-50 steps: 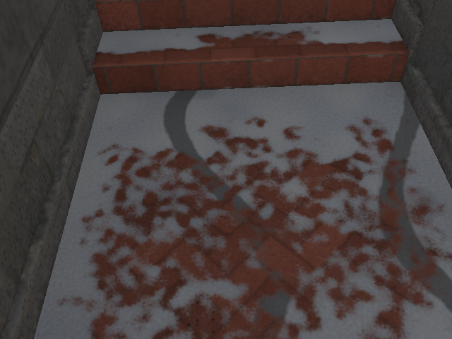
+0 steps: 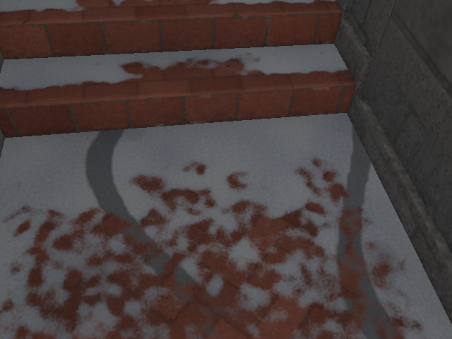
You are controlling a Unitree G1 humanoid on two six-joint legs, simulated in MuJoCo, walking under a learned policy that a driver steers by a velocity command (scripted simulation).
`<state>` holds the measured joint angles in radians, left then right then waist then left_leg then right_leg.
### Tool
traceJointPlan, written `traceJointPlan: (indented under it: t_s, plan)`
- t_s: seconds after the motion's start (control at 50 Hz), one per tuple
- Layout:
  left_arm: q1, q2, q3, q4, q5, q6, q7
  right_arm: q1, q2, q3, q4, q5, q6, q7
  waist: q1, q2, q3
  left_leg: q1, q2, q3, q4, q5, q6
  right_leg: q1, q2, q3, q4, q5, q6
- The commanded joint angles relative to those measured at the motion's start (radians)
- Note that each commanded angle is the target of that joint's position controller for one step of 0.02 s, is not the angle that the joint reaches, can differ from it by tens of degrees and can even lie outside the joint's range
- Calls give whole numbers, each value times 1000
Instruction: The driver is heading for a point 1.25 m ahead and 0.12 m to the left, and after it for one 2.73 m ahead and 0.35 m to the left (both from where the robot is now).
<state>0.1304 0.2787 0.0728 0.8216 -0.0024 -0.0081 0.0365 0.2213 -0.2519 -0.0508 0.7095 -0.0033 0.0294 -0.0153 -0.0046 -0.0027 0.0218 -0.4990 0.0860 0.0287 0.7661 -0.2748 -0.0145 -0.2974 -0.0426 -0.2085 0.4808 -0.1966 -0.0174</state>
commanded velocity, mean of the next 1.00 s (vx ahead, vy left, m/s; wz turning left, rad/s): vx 0.09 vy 0.00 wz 0.29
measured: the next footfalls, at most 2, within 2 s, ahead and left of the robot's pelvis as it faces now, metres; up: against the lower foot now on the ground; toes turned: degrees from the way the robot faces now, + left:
left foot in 0.04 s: +0.10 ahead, +0.12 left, +0.00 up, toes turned +5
right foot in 0.48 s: +0.11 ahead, -0.11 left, +0.00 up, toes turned +19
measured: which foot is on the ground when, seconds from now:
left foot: up 0.00-0.02, down 0.04-0.48, up 0.50-0.82, down 0.84-1.00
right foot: down 0.00-0.04, up 0.06-0.46, down 0.48-0.84, up 0.86-1.00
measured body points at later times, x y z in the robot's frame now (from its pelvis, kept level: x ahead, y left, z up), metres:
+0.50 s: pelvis +0.03 +0.00 +0.00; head +0.06 +0.00 +0.45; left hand +0.12 +0.30 -0.10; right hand +0.28 -0.22 -0.08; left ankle +0.06 +0.11 -0.73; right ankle +0.07 -0.12 -0.73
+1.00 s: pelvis +0.09 +0.05 +0.01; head +0.11 +0.07 +0.45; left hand +0.10 +0.33 -0.12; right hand +0.34 -0.11 -0.07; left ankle +0.08 +0.16 -0.73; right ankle +0.10 -0.09 -0.69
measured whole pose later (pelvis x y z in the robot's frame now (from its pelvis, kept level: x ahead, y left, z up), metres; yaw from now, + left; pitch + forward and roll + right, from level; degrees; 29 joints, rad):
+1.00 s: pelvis +0.09 +0.05 +0.01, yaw +16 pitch +1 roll +0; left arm 0.26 0.26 0.05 0.77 0.00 0.01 0.03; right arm 0.13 -0.20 -0.03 0.62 -0.02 -0.02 -0.01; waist 0.04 -0.03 0.02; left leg -0.29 -0.01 0.04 0.50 -0.24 0.04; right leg -0.36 -0.03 0.03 0.84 -0.51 0.07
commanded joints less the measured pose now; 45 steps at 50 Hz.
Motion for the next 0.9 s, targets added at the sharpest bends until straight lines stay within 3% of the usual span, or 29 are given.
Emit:
traceJointPlan:
  t_s: [0.02, 0.04, 0.06, 0.08, 0.1, 0.12, 0.16, 0.22, 0.24, 0.28, 0.38, 0.42, 0.44, 0.46, 0.48, 0.5, 0.52, 0.54, 0.58, 0.62, 0.66, 0.7, 0.74, 0.78, 0.82, 0.84, 0.86, 0.88, 0.9]
  plan:
    - [-41, 92, 21, -48, -21, 10, 7, 91, -102, -45, -43, -18, -10, 5, -38, -39, -86, 223, -48, 32, -173, 20, 67, -27, -210, 116, -16, -98, -94]
    - [17, 53, 14, -35, -5, 21, 7, 112, -177, -67, -51, -23, -17, -2, -15, 162, -43, 250, 57, -159, -325, 219, 119, -104, -114, 26, 226, -200, -15]
    - [-13, 46, 8, -76, 26, 25, 12, 83, -265, -79, -107, -20, -20, -16, -1, 374, 13, 306, 251, -499, -427, 365, 266, -380, 42, 15, 515, -439, 75]
    - [-102, 74, 16, -114, 22, 22, 22, 140, -262, -81, -108, -39, -42, -10, -70, 324, -74, 290, 300, -618, -498, 268, 358, -424, 58, 195, 682, -471, 58]
    - [-118, 87, 21, -122, -2, 19, 23, 106, -230, -72, -114, -38, -60, -9, -50, 250, -83, 308, 261, -562, -490, 198, 325, -462, 33, 251, 727, -384, 44]
    - [-99, 93, 26, -101, -9, 20, 24, 51, -202, -66, -126, -22, -66, -11, -22, 179, -99, 317, 214, -480, -465, 165, 263, -468, 5, 270, 710, -280, 36]
    - [-98, 103, 36, -88, 13, 22, 28, -27, -162, -55, -149, 1, -60, -21, 8, 115, -138, 281, 142, -378, -426, 255, 205, -395, 6, 272, 671, -168, 47]
    - [-93, 57, 22, -100, 3, 17, 23, -17, -154, -53, -162, 7, -52, -29, 17, 100, -188, 316, 99, -328, -388, 406, 208, -345, 44, 271, 577, -119, 73]
    - [-91, 44, 17, -105, 5, 14, 21, -1, -168, -60, -164, 6, -44, -28, 13, 129, -196, 332, 96, -332, -378, 411, 219, -328, 50, 271, 531, -131, 81]
    - [-113, 32, 7, -116, 4, 9, 16, -1, -177, -69, -174, 4, -32, -34, -1, 126, -188, 327, 94, -356, -369, 352, 223, -301, 60, 277, 438, -147, 88]
    - [-100, 52, 9, -128, -9, -4, -3, -24, -178, -75, -198, 6, -9, -29, -17, 179, -166, 295, 84, -464, -369, 283, 238, -188, 85, 280, 252, -182, 76]
    - [-49, 60, 11, -119, -1, -15, -14, -43, -179, -74, -199, 8, 0, -33, 0, 183, -175, 299, 74, -470, -336, 315, 218, -103, 87, 261, 122, -145, 62]
    - [-6, 57, 12, -110, 4, -19, -21, -56, -165, -69, -200, 18, 3, -34, 27, 178, -173, 269, 55, -453, -310, 312, 195, -19, 85, 242, 6, -49, 45]
    - [38, 78, 20, -101, 12, -20, -24, -41, -144, -63, -198, 21, 3, -36, 37, 139, -192, 188, 16, -422, -283, 131, 153, 108, 39, 262, -68, 4, 16]
    - [89, 123, 29, -101, 33, -17, -22, -33, -72, -42, -206, 4, 2, -34, 37, -41, -199, 3, -85, -312, -93, -182, 88, 254, -158, 458, -132, -52, -58]
    - [95, 203, 49, -92, 47, -14, -26, -66, -99, -50, -250, 14, -14, -28, 21, -311, -96, -239, -220, -130, 73, -347, 42, 214, -312, 747, -234, -203, -221]
    - [66, 175, 48, -128, 44, -28, -24, -96, -168, -68, -241, 9, -34, -20, 48, -239, -51, -286, -156, -217, 250, -291, 19, 172, -334, 834, -281, -408, -284]
    - [28, 146, 41, -136, 26, -34, -14, -84, -191, -78, -220, 15, -41, -9, 18, -183, -26, -313, -144, -218, 318, -203, 13, 169, -292, 757, -273, -459, -244]
    - [27, 115, 29, -130, 0, -43, -4, -38, -158, -71, -176, 2, -44, -1, 2, -148, -15, -310, -115, -177, 360, -83, -15, 179, -222, 645, -286, -411, -186]
    - [54, 108, 24, -119, 1, -54, -5, -41, -119, -59, -156, -4, -58, 10, 3, -135, 5, -243, -85, -90, 352, -2, -23, 115, -173, 540, -314, -319, -173]
    - [77, 94, 21, -112, 2, -51, -7, -120, -62, -33, -170, 0, -72, 16, 41, -113, 25, -167, -68, -40, 187, 33, -27, 97, -126, 427, -294, -109, -171]
    - [109, 113, 23, -100, 3, -44, -12, -178, -19, -15, -187, 3, -84, 20, 72, -139, 6, -48, -74, -13, 5, 5, -31, 98, -113, 369, -255, 71, -175]
    - [159, 154, 31, -88, -5, -35, -23, -165, -44, -20, -186, 22, -85, 17, 80, -172, -22, 33, -89, 8, -80, -66, -34, 129, -150, 387, -218, 119, -192]
    - [148, 157, 28, -90, -18, -25, -27, -107, -68, -29, -167, 30, -85, 16, 47, -163, -33, 149, -100, 5, -237, 57, -16, 123, -168, 411, -174, 141, -184]
    - [144, 127, 12, -87, -13, -24, -27, -47, -109, -44, -152, 9, -79, 8, 4, -125, -68, 349, -86, -43, -391, 192, 21, 71, -126, 386, -92, 155, -109]
    - [149, 75, -6, -98, 14, -34, -28, -2, -151, -51, -163, -7, -77, -2, -6, -35, -148, 506, 40, -169, -363, 437, 55, 10, -70, 323, 25, 80, -43]
    - [212, 2, -28, -105, 24, -46, -24, -21, -198, -54, -174, -32, -66, -8, 40, 191, -193, 620, 173, -306, -314, 569, 162, -154, 20, 234, 144, -156, 26]
    - [193, 24, -28, -108, 15, -42, -15, -1, -103, -32, -159, -30, -58, -3, 3, 252, -213, 539, 221, -360, -355, 547, 246, -130, -8, 249, 194, -305, 64]
    - [165, 53, -19, -116, 6, -30, -11, -24, -68, -17, -154, -24, -56, 6, 11, 214, -167, 500, 203, -354, -377, 458, 255, -140, -10, 247, 216, -316, 77]
Over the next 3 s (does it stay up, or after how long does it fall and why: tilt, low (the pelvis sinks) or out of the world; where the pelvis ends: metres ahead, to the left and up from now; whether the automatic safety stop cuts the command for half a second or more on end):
stays up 0.58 0.09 0.00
